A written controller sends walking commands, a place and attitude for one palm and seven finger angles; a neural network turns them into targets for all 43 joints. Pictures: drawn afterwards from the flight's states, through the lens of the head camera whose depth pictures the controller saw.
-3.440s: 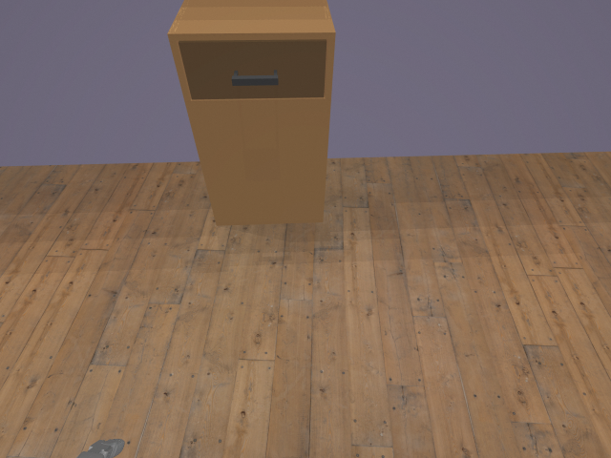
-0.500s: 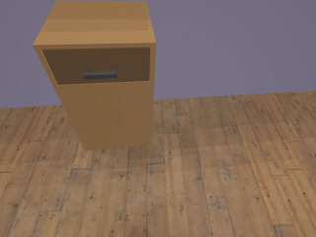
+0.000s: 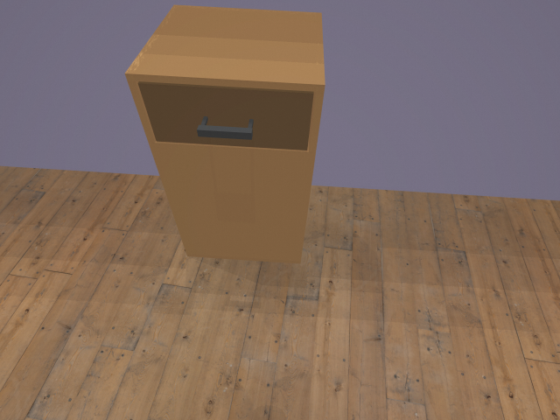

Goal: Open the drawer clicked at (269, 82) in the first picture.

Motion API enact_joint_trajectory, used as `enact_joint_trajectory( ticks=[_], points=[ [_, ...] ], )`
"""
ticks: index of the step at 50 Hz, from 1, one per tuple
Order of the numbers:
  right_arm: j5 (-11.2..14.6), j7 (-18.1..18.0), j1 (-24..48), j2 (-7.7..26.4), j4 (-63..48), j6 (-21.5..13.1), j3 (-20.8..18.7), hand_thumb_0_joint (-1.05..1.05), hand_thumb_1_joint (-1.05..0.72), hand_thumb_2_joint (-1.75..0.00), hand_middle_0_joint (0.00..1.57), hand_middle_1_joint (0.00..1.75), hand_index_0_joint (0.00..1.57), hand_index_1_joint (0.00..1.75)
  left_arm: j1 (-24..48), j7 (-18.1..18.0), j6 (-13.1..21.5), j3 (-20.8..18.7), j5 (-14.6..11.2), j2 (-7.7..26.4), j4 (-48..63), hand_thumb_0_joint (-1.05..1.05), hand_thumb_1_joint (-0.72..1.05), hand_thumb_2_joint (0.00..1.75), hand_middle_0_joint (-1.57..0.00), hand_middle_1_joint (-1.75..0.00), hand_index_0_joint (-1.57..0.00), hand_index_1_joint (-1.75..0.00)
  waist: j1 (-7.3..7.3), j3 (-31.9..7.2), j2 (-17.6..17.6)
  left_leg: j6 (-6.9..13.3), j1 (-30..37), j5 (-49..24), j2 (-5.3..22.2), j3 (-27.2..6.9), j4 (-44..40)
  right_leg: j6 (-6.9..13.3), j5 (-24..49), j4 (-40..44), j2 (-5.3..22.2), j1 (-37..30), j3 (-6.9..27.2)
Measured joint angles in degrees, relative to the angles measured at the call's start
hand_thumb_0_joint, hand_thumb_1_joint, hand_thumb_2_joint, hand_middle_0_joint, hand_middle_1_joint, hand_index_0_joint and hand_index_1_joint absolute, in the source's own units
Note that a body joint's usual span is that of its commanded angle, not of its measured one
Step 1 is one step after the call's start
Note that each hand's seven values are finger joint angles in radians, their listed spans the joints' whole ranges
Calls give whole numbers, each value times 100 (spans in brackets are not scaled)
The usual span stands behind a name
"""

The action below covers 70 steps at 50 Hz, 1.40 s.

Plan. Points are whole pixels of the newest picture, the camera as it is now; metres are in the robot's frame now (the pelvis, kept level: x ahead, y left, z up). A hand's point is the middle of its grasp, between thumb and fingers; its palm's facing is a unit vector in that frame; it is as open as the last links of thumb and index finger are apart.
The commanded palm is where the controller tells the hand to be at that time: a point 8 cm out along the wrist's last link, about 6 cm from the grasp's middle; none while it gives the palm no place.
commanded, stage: take the last steps up to it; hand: left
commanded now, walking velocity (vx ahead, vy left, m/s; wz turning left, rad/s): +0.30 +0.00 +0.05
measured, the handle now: (226, 127) +0.78 +0.20 -0.06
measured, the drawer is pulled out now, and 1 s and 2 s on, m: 0.00 0.00 0.00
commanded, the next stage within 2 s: come to a stop and stand still in 0.74 s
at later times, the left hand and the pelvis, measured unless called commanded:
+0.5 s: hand out of the picture +0.13 +0.16 -0.17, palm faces +0.09 -0.98 -0.20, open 7.3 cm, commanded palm none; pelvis +0.11 -0.02 +0.00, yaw +2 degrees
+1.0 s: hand (186, 326) +0.30 +0.20 -0.17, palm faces +0.05 -0.98 -0.20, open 7.3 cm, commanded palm none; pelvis +0.26 +0.02 +0.00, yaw +1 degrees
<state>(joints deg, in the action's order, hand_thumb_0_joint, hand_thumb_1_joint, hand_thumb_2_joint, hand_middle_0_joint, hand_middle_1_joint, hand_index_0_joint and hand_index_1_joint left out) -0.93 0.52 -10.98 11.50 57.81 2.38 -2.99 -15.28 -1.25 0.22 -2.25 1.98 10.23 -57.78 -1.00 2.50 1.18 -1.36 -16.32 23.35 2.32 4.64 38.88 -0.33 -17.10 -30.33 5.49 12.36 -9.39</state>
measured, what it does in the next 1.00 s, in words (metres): walks ahead: left foot, then right foot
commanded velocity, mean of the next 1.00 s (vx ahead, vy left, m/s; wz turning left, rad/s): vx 0.15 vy -0.02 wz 0.00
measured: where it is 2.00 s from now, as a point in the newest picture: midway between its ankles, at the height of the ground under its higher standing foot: (269, 411)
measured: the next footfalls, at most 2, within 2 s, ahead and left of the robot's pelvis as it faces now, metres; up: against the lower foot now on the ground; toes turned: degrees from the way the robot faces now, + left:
left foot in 0.04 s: +0.03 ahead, +0.13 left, +0.00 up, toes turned +6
right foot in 0.36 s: +0.17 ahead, -0.13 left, +0.00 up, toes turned -7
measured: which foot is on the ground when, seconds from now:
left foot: up 0.00-0.02, down 0.04-0.36, up 0.38-0.70, down 0.72-1.00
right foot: down 0.00-0.04, up 0.06-0.34, down 0.36-0.72, up 0.74-1.00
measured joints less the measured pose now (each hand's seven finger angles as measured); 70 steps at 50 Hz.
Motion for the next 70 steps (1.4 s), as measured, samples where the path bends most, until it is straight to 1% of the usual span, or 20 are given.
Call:
enact_joint_trajectory(
  ticks=[2,5,9,13,17,20,22,24,28,33,36,39,43,47,52,56,59,63,67,70],
  points=[
    [-24,1,-85,6,-45,-127,32,0,-91,-90,20,30,20,30,-128,45,-47,-18,-37,45,-67,0,92,90,-20,-30,-21,-30,7,-85,-38,121,298,-364,36,-35,-721,-58,-234,-315,-13,144,-79],
    [-67,-30,-202,-140,-29,-259,85,0,-91,-90,20,30,20,30,-225,94,-180,-66,-19,163,-233,0,92,90,-20,-30,-20,-30,-2,-73,116,211,342,-415,-26,36,-620,-37,-1016,-1536,-76,628,254],
    [-55,-98,-544,-278,97,-370,149,0,-91,-90,20,30,20,30,-221,199,-165,-92,-9,193,-332,1,92,90,-19,-30,-20,-30,87,-82,84,195,754,-563,-67,19,-1241,-36,-644,-2490,-103,1234,422],
    [-57,-108,-828,-322,352,-383,159,0,-91,-90,20,30,20,30,-97,237,-79,-69,-32,102,-263,1,91,90,-19,-30,-20,-30,124,-32,-59,139,1088,-616,-58,-17,-1611,-89,-400,-1696,-44,1257,398],
    [-48,-95,-1040,-320,579,-338,127,0,-91,-90,20,30,20,30,14,252,62,-59,-29,6,-197,1,91,90,-19,-30,-20,-30,162,18,-174,-1,1206,-195,23,-7,-1230,-67,62,-463,-123,799,280],
    [4,-66,-1086,-264,708,-259,100,0,-91,-90,20,30,20,30,101,199,252,-51,-23,-102,-191,0,91,90,-19,-30,-20,-30,145,77,-338,159,634,488,151,-127,464,169,258,-547,-218,659,131],
    [-2,-34,-983,-223,759,-181,68,0,-91,-90,20,30,20,30,64,142,304,-36,-40,-187,-196,0,91,90,-19,-30,-20,-30,97,53,-370,245,33,404,159,-175,1727,210,83,-457,-262,469,49],
    [-25,-4,-821,-188,702,-163,25,1,-91,-90,20,30,20,30,-42,67,300,-34,-31,-234,-250,0,92,90,-19,-30,-20,-30,77,-5,-337,241,-468,66,220,-103,2279,185,126,-134,-298,232,24],
    [-36,28,-464,-165,420,-222,-19,0,-91,-90,20,30,20,30,-288,41,282,9,0,-300,-445,0,92,90,-20,-30,-20,-30,115,-112,-210,138,-963,-402,369,91,1712,147,266,492,-323,-188,8],
    [-16,65,-79,-181,154,-338,-6,0,-92,-90,19,30,20,30,-487,82,259,25,0,-326,-623,0,91,90,-20,-30,-20,-30,-2,-87,-68,95,-829,-735,376,212,236,-2,100,671,-299,-536,25],
    [-31,52,7,-169,48,-486,40,0,-91,-90,19,30,20,30,-634,96,189,3,-33,-315,-682,0,91,90,-20,-30,-20,-30,-45,-90,-54,217,-404,-1113,320,292,-613,-92,-364,143,-253,-530,57],
    [-65,-30,48,-305,9,-559,94,0,-91,-90,19,30,20,30,-563,99,37,-28,-37,-205,-733,0,91,90,-20,-30,-20,-30,-36,-43,129,371,-299,-844,213,467,-382,41,-1107,-1704,-192,159,379],
    [-25,-198,-106,-346,41,-619,64,-1,-95,-90,20,30,20,30,-304,122,27,-75,-25,-90,-664,1,91,90,-19,-30,-20,-30,49,-37,171,347,195,-902,69,622,-996,45,-681,-2963,-137,1031,487],
    [-28,-248,-306,-313,250,-553,159,-1,-95,-90,20,30,20,30,79,46,16,-64,-68,-24,-465,1,91,90,-19,-30,-20,-30,108,18,117,336,602,-1005,-18,618,-1487,-55,-268,-2051,-103,1185,518],
    [-6,-234,-427,-409,519,-293,173,-1,-93,-90,20,30,20,30,416,-19,-41,-40,-71,60,-246,0,92,90,-19,-30,-20,-30,155,126,81,182,795,-691,-26,614,-1251,-68,480,-440,-109,741,519],
    [45,-196,-373,-373,509,-94,65,0,-92,-90,20,30,20,30,566,-35,-34,-21,-37,4,-143,0,92,90,-19,-30,-20,-30,244,209,-167,57,472,-121,128,444,-357,138,295,-399,-227,650,427],
    [81,-205,-236,-301,410,43,-5,0,-91,-90,20,30,20,30,731,-71,-46,-11,-37,-83,-35,0,92,90,-19,-30,-20,-30,239,318,-234,36,-145,711,-65,-29,1217,205,311,-333,-204,647,372],
    [71,-183,-30,-150,249,140,-65,0,-91,-90,20,30,20,30,851,-102,-129,-15,-20,-187,110,0,91,90,-20,-30,-20,-30,176,366,-269,-51,-586,676,-204,-298,2144,175,523,-76,-166,621,351],
    [57,-140,128,-70,62,118,-64,0,-91,-90,20,30,20,30,867,-89,-171,-42,17,-147,201,0,91,90,-20,-30,-21,-30,107,328,-161,-82,-431,536,-166,-298,1407,102,712,86,-112,676,378],
    [15,-80,88,-11,-284,27,25,0,-91,-90,20,30,20,30,733,-93,-212,40,14,11,363,0,91,90,-20,-30,-21,-30,158,275,-37,-21,19,33,-153,-313,54,-4,714,-112,-47,832,393]
  ],
)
